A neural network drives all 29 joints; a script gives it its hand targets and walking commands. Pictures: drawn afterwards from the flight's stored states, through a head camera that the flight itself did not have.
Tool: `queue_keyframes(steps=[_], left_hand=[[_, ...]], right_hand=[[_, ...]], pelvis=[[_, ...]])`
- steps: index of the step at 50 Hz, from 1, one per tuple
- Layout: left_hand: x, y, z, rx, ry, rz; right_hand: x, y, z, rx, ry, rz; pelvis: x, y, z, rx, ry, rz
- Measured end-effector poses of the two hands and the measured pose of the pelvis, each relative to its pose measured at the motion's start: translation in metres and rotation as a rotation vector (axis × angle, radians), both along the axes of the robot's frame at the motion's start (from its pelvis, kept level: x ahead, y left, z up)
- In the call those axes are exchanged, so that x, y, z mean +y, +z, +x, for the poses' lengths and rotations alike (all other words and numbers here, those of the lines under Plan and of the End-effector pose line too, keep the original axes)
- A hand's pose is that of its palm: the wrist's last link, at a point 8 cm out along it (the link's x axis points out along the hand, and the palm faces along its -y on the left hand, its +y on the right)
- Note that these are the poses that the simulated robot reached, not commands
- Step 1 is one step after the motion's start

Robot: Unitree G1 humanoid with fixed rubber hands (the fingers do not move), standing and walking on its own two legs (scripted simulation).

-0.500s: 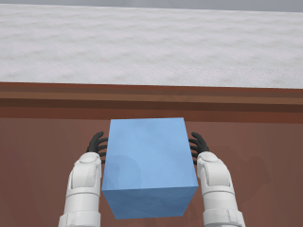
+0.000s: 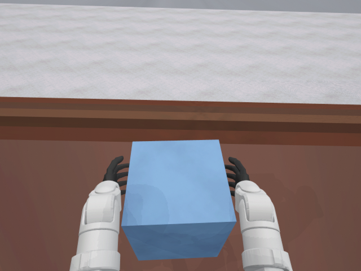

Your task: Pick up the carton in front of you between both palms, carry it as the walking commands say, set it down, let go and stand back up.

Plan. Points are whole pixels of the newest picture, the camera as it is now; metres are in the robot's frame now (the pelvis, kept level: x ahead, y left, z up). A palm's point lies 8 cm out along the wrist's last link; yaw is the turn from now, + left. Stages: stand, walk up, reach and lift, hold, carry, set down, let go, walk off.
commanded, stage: hold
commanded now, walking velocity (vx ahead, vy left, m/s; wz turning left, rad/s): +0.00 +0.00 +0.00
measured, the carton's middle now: (177, 202) +0.29 +0.00 -0.03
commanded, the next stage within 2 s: carry in 0.08 s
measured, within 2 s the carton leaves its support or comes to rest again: neither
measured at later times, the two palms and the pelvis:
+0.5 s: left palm (108, 148) +0.38 +0.17 +0.09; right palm (229, 148) +0.37 -0.13 +0.09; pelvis +0.10 +0.01 +0.00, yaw +0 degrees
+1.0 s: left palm (109, 96) +0.66 +0.23 +0.06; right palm (195, 94) +0.66 -0.07 +0.06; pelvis +0.38 +0.07 -0.02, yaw +0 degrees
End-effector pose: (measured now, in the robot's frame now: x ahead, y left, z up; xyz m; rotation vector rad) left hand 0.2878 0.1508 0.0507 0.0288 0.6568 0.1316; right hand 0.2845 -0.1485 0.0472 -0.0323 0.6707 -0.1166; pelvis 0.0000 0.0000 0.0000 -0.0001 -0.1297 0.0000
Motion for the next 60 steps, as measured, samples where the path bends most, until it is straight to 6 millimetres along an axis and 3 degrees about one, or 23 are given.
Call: queue_keyframes(steps=[8,14,19,23,29,34,41,47,52,56,60], left_hand=[[0.001,0.002,0.004,-0.008,0.006,-0.005],[0.015,0.012,0.019,-0.052,0.034,-0.029],[0.029,0.023,0.043,-0.015,0.038,-0.039],[0.024,0.032,0.073,0.01,0.033,-0.058],[0.005,0.031,0.121,-0.011,0.041,-0.063],[0.014,0.027,0.153,0.074,0.087,-0.065],[0.045,0.037,0.237,0.043,0.135,-0.081],[0.074,0.015,0.332,0.019,0.111,-0.107],[0.077,0.005,0.39,0.119,0.07,-0.107],[0.076,0.014,0.44,0.111,0.03,-0.098],[0.077,0.026,0.491,0.059,0.028,-0.093]], right_hand=[[0.001,0.003,0.005,-0.008,-0.002,0.003],[0.015,0.017,0.027,-0.051,0.0,0.016],[0.03,0.027,0.049,-0.014,-0.012,0.028],[0.024,0.036,0.073,0.011,-0.034,0.028],[0.005,0.031,0.121,-0.009,-0.063,0.078],[0.014,0.03,0.167,0.078,-0.023,0.072],[0.046,0.039,0.261,0.05,0.013,0.076],[0.074,0.022,0.348,0.023,-0.009,0.052],[0.078,0.012,0.391,0.12,-0.06,0.048],[0.077,0.022,0.432,0.109,-0.089,0.045],[0.078,0.035,0.485,0.058,-0.083,0.048]], pelvis=[[-0.001,-0.002,0.003,0.078,0.012,-0.004],[0.011,-0.007,0.022,0.148,0.036,0.004],[0.02,-0.003,0.052,0.196,0.002,-0.014],[0.016,0.002,0.081,0.224,0.003,-0.037],[0.005,-0.012,0.138,0.23,0.037,-0.042],[0.004,-0.002,0.185,0.235,0.054,-0.011],[0.025,-0.002,0.267,0.23,0.05,0.005],[0.059,-0.028,0.353,0.204,0.026,0.019],[0.076,-0.01,0.405,0.219,-0.003,0.0],[0.082,0.002,0.451,0.227,0.002,-0.024],[0.081,0.005,0.504,0.227,0.011,-0.033]])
